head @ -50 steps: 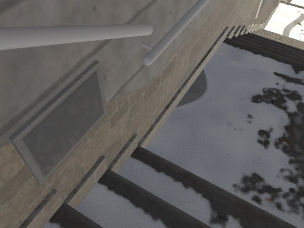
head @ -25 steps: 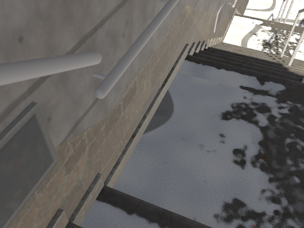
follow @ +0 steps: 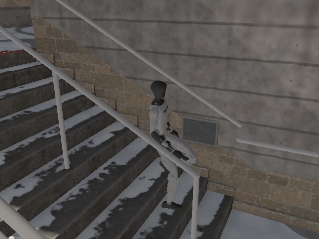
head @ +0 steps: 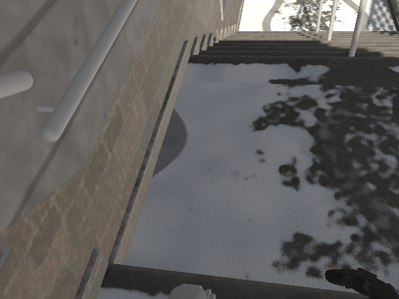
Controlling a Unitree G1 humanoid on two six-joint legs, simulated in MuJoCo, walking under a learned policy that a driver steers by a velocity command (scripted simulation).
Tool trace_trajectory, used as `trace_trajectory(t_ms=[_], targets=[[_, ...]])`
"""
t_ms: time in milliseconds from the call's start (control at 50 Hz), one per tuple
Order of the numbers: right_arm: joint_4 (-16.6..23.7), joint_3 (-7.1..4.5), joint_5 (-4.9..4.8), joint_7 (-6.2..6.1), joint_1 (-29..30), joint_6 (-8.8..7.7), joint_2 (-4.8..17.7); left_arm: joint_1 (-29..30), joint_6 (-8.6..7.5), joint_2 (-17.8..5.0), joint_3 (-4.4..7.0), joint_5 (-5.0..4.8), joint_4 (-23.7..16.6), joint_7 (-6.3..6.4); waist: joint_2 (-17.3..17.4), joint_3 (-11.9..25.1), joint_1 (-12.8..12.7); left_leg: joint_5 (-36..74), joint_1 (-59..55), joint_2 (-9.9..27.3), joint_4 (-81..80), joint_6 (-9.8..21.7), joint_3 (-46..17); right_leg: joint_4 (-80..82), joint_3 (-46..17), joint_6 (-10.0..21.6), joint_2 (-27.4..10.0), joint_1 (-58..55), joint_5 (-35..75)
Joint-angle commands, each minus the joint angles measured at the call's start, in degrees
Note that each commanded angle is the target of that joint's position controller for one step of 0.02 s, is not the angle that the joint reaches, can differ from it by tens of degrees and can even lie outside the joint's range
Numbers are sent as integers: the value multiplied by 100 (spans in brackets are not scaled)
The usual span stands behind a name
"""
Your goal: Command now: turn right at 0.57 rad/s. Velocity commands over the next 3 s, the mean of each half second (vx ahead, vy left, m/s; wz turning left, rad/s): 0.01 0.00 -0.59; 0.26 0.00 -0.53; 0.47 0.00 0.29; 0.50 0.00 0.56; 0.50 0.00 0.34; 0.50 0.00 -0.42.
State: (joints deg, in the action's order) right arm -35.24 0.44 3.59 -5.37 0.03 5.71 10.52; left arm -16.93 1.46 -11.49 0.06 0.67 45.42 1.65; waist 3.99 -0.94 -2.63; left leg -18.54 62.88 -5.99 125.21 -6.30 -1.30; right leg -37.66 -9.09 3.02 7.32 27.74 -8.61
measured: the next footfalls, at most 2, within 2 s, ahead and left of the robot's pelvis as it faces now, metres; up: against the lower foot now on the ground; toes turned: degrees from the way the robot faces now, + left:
left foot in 0.28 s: -0.05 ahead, +0.15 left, +0.16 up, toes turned -10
right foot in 1.24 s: +0.09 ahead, -0.22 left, +0.00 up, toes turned -30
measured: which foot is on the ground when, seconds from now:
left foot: up 0.00-0.26, down 0.28-1.00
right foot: down 0.00-0.28, up 0.30-1.00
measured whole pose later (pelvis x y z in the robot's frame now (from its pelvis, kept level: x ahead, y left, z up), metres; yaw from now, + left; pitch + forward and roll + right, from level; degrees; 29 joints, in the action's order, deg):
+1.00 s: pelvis -0.02 +0.05 +0.14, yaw -31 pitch -1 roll -2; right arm -52.7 -2.6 2.2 -0.7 -34.3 -3.1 15.2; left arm -6.2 5.5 -12.7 4.4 3.2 49.6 -0.7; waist 1.4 0.5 5.3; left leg -38.1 8.7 8.0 48.2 1.2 19.1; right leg -68.8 0.2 3.5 0.5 39.1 -5.8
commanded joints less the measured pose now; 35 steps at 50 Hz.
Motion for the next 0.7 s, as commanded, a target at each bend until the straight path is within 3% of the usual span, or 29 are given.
trace_trajectory(t_ms=[20,60,80,100,120,160,200,220,240,260,280,300,320,340,360,380,400,420,440,480,500,520,540,560,580,600,620,680,700], targets=[[574,-67,-27,-2,166,-29,316,-216,-133,-944,236,19,-560,120,-1146,501,-30,-177,820,-98,141,-51,-60,1454,-2449,1149,-1306,-1600,-1201],[700,-44,-60,49,518,-11,317,-353,-154,-957,256,43,-639,196,-1149,641,-235,-433,813,-160,186,-20,-60,1489,-2663,1246,-1300,-2077,-1249],[744,-53,-97,62,579,-17,330,-359,-161,-955,256,40,-720,172,-1156,611,-331,-718,608,-185,145,43,117,1792,-2829,1338,-1424,-1980,-916],[722,-52,-119,105,507,-50,225,-491,-194,-1105,325,31,-679,153,-1198,695,-357,-1478,166,-196,575,235,138,2216,-3074,1517,-1725,-1968,-520],[870,-53,-134,144,496,-87,286,-363,-227,-1249,390,20,-741,154,-1044,730,-231,-1827,-214,-120,640,328,41,2352,-3080,1667,-1841,-1979,60],[979,-88,-136,178,339,-101,437,-150,-218,-1357,487,37,-795,166,-1074,771,-137,-1960,-992,48,-10,481,19,2444,-2647,1633,-1721,-1905,805],[1067,-46,-160,223,332,-99,425,-178,-116,-1206,489,-17,-806,186,-871,707,-164,-2270,-1763,114,-1578,644,347,2768,-2048,1319,-1373,-1744,247],[1106,30,-192,281,118,-81,334,-95,-64,-1186,501,-37,-850,208,-990,683,-64,-2672,-2660,117,-2799,761,543,3153,-1649,1080,-1146,-1302,-23],[1155,94,-284,367,-306,-60,259,71,64,-1203,543,-144,-947,231,-1465,496,173,-4046,-4108,-165,-4860,945,875,3805,-1240,836,-763,-289,-1182],[920,8,-329,459,-1357,-40,564,24,83,-1370,649,-83,-996,227,-2378,352,466,-4682,-5466,-579,-5665,1139,1033,4406,-1274,520,-651,489,-1893],[252,-196,-367,473,-3565,-140,981,744,-71,-1421,700,-47,-1085,152,-1762,165,1532,-3171,-7526,-337,-6157,1376,197,3036,-1569,279,-703,2219,-2464],[297,-390,-558,474,-3862,-332,1542,979,-191,-429,455,-82,-1483,17,1464,-456,1762,-5186,-7607,1866,-9007,1565,-4261,-528,-1396,12,22,4963,-4130],[-104,-315,-748,253,-4084,-422,1341,2792,-518,-1275,723,346,-1927,-146,800,-1611,2347,-616,-6303,2594,-9944,1514,-6312,-1172,-2254,-209,62,6366,-3581],[-158,-218,-444,147,-3212,-426,1213,2342,-632,-1023,688,86,-1878,-172,347,-1337,1411,1333,-5986,2494,-9439,1436,-5731,-1622,-2171,-267,368,5977,-3095],[-95,-211,-283,168,-2285,-433,1143,1590,-585,-626,551,13,-1681,-124,635,-880,547,2259,-5168,2249,-8733,1253,-4416,-2595,-1692,-314,471,5054,-2552],[41,-193,-125,251,-1499,-448,1000,1121,-411,-489,506,77,-1484,-65,704,-489,5,2305,-4106,1976,-8326,1179,-3190,-3874,-1080,-429,591,4085,-1802],[138,-113,-129,346,-854,-452,700,587,-155,-464,506,136,-1228,-9,408,-335,-516,2302,-2836,1772,-8185,1044,-2178,-4898,-552,-512,597,3061,-960],[260,-80,-148,458,-338,-420,495,192,39,-547,540,57,-1066,-14,373,-96,-814,1571,-2056,1583,-8370,920,-1483,-5561,-141,-550,579,2224,-202],[282,-73,-147,504,-39,-381,446,12,171,-558,541,61,-943,-9,411,88,-969,872,-1739,1445,-8648,907,-1051,-6003,65,-519,544,1817,341],[107,-98,-303,427,-333,-382,637,157,329,-591,491,37,-893,-52,-2,66,-789,646,-1959,1335,-8673,924,-526,-6287,370,-426,313,1716,928],[-16,-120,-308,390,-753,-409,727,245,334,-502,449,85,-848,-45,-40,86,-600,365,-2514,1314,-8688,936,-344,-6221,529,-373,157,1883,1134],[-116,-170,-321,359,-1284,-434,869,304,334,-622,491,174,-764,-48,-147,131,-337,1042,-3345,1241,-8749,831,-228,-6159,617,-317,15,2177,911],[-280,-204,-309,316,-1789,-456,963,586,335,-607,476,216,-813,-70,-158,101,-73,1253,-4013,1286,-8659,876,-239,-5922,647,-322,-66,2528,884],[-392,-261,-266,271,-2239,-504,1110,867,347,-621,456,277,-844,-86,-216,119,182,649,-4682,1352,-8668,820,-293,-5559,580,-343,-146,2874,1092],[-492,-254,-185,246,-2707,-460,1005,1003,416,-417,366,206,-759,-60,94,-27,483,1660,-5190,1515,-8848,862,-510,-5624,724,-330,-122,3192,517],[-560,-303,-97,255,-2953,-483,1105,1181,468,-422,358,154,-811,-86,253,-17,599,1925,-5669,1616,-8902,901,-501,-5406,694,-339,-196,3416,349],[-641,-356,-92,274,-3204,-518,1162,1294,519,-426,368,171,-775,-72,423,115,749,1706,-6156,1798,-9005,1004,-612,-5329,732,-335,-232,3652,189],[-745,-418,-58,286,-3355,-638,1256,1608,485,-619,458,179,-730,-57,344,-16,893,1041,-6436,2296,-9361,1161,-954,-4972,538,-240,-341,3754,-323],[-845,-413,-83,256,-3461,-633,1168,1602,469,-593,461,151,-677,-76,219,-96,914,952,-6605,2538,-9583,1227,-1165,-4844,366,-231,-457,3877,-607]])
